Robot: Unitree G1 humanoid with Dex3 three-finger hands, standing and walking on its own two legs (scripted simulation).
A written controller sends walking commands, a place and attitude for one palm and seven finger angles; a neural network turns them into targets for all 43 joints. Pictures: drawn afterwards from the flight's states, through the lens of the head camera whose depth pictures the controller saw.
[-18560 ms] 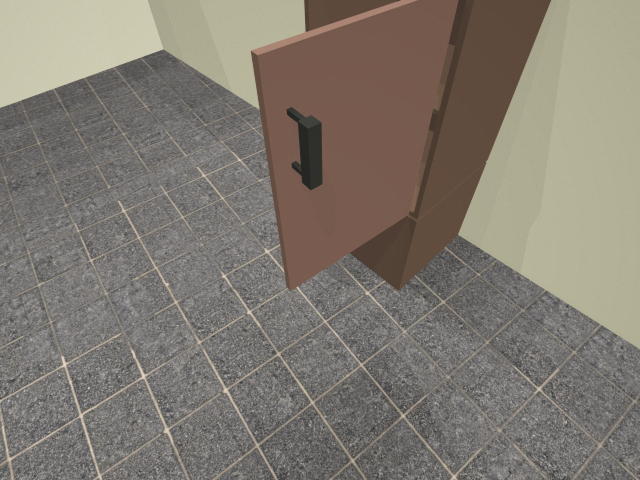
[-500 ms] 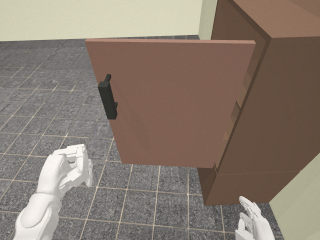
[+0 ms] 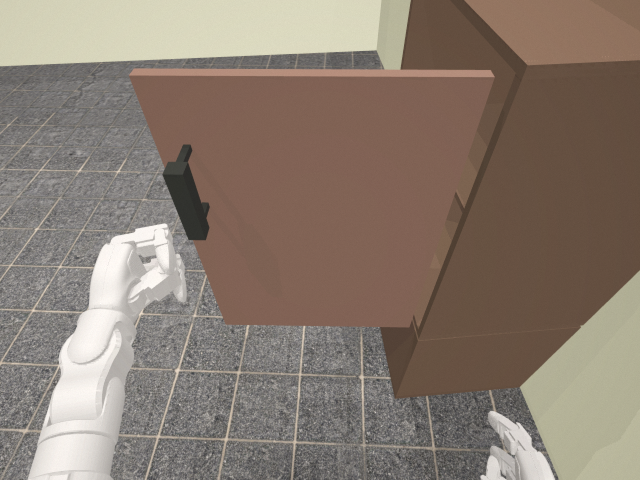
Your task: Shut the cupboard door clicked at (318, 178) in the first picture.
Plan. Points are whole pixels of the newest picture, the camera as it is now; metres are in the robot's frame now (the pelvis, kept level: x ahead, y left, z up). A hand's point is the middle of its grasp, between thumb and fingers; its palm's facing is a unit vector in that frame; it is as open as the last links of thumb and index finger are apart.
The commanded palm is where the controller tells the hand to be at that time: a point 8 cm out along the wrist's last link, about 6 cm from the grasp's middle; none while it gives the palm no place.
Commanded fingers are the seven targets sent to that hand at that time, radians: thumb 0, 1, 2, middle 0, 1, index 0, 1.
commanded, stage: bring the fist close to the handle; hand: left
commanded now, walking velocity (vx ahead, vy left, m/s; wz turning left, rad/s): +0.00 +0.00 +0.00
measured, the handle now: (192, 192) +0.46 +0.22 +0.11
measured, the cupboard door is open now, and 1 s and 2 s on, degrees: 84 82 64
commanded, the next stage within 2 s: push the door shut along its arc in 0.80 s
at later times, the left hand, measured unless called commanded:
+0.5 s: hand (199, 229) +0.39 +0.19 +0.11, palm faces +0.05 -1.00 +0.00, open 3.1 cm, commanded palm +0.36 +0.23 +0.11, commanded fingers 0.00 0.90 0.90 -1.30 -1.50 -1.30 -1.50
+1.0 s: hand (194, 234) +0.38 +0.19 +0.11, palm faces +0.04 -1.00 -0.01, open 3.1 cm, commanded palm +0.37 +0.24 +0.11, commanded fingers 0.00 0.90 0.90 -1.30 -1.50 -1.30 -1.50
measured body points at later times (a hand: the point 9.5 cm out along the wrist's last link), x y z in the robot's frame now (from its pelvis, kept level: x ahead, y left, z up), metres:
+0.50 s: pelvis +0.00 +0.01 +0.00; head +0.03 +0.01 +0.45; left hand +0.38 +0.24 +0.11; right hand +0.12 -0.24 -0.11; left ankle +0.03 +0.10 -0.72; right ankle -0.02 -0.09 -0.72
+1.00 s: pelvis -0.01 +0.01 +0.00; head +0.01 +0.01 +0.45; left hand +0.37 +0.24 +0.11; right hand +0.12 -0.24 -0.10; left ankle +0.03 +0.10 -0.72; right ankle -0.02 -0.09 -0.72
